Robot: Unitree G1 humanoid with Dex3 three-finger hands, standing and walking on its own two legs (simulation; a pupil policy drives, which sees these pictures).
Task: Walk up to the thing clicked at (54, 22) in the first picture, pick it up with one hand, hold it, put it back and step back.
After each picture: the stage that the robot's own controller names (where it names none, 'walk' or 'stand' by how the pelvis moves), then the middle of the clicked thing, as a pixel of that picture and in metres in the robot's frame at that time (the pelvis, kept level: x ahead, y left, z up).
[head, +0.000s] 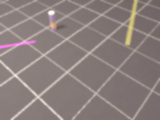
stand; (52, 21) +1.75 +0.41 -0.66
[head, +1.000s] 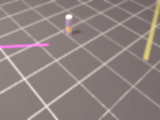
walk; (69, 25) +1.65 +0.18 -0.64
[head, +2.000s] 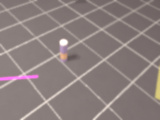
walk; (63, 51) +1.12 +0.18 -0.64
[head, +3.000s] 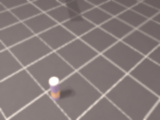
walk; (54, 89) +0.72 +0.21 -0.65
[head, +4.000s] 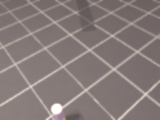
walk; (59, 115) +0.50 +0.24 -0.63
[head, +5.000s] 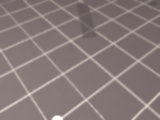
stand; out of the picture +0.43 +0.20 -0.65
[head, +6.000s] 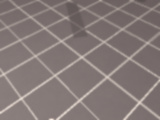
stand; out of the picture +0.41 +0.23 -0.66
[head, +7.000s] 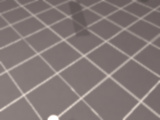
stand; out of the picture +0.43 +0.22 -0.66
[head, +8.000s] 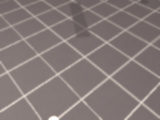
stand; out of the picture +0.43 +0.22 -0.66
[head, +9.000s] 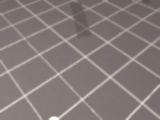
go down; out of the picture +0.42 +0.21 -0.66
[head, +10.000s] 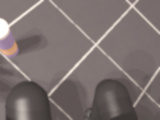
go down; (4, 41) +0.49 +0.28 -0.26
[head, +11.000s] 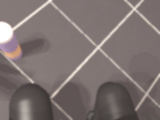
close in; (8, 44) +0.48 +0.29 -0.27
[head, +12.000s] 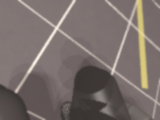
close in; out of the picture +0.45 +0.34 -0.16
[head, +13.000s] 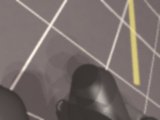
lift; out of the picture +0.43 +0.34 -0.16
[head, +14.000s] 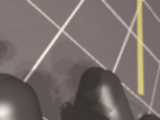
lift; out of the picture +0.38 +0.30 -0.16
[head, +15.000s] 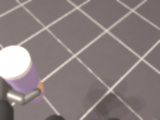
lift; (26, 80) +0.33 +0.19 +0.04
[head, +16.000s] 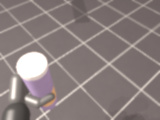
hold; (41, 86) +0.32 +0.15 +0.05
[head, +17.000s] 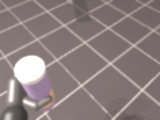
hold; (39, 89) +0.31 +0.16 +0.04
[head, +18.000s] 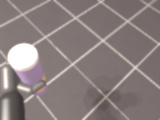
crouch; (32, 74) +0.37 +0.18 -0.01
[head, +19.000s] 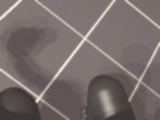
lower; out of the picture +0.49 +0.29 -0.06
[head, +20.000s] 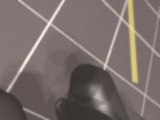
lower; out of the picture +0.44 +0.35 -0.16
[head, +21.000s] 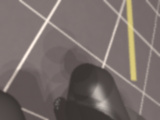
lower; out of the picture +0.44 +0.35 -0.16
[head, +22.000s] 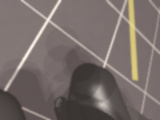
lower; out of the picture +0.43 +0.35 -0.16
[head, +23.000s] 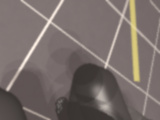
lower; out of the picture +0.43 +0.35 -0.16
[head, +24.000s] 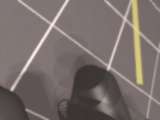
open; out of the picture +0.44 +0.33 -0.17
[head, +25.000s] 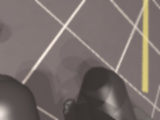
stand; out of the picture +0.43 +0.32 -0.18
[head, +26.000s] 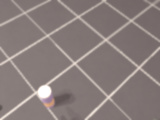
stand; (47, 98) +0.45 +0.21 -0.51
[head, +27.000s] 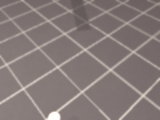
stand; out of the picture +0.43 +0.20 -0.60
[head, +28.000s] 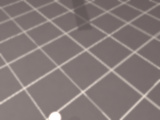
stand; out of the picture +0.43 +0.20 -0.60
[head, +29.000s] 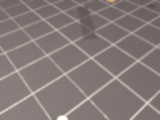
stand; out of the picture +0.45 +0.18 -0.65
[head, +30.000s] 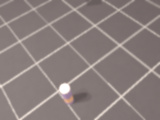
walk; (67, 94) +0.53 +0.20 -0.63
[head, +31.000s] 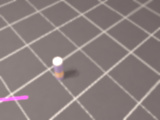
walk; (58, 69) +0.77 +0.18 -0.64
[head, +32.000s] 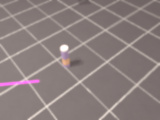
stand; (65, 57) +1.06 +0.23 -0.63
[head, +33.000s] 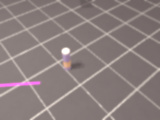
stand; (66, 59) +1.06 +0.20 -0.66
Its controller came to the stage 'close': yes
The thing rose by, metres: 0.67
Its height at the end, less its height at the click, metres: +0.00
